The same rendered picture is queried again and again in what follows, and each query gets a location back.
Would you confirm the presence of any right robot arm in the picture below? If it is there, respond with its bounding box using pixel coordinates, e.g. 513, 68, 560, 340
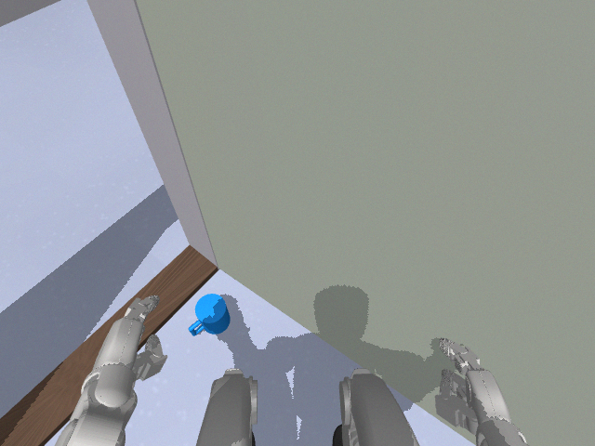
476, 420, 529, 446

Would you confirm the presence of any left robot hand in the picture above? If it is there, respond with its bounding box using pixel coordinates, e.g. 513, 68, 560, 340
92, 295, 167, 381

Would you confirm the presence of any left robot arm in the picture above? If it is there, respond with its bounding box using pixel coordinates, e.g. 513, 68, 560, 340
55, 364, 138, 446

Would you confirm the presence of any mug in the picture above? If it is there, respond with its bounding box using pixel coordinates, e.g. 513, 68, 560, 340
189, 294, 231, 336

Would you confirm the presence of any right robot hand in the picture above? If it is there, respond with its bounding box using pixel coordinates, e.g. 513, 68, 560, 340
435, 338, 511, 436

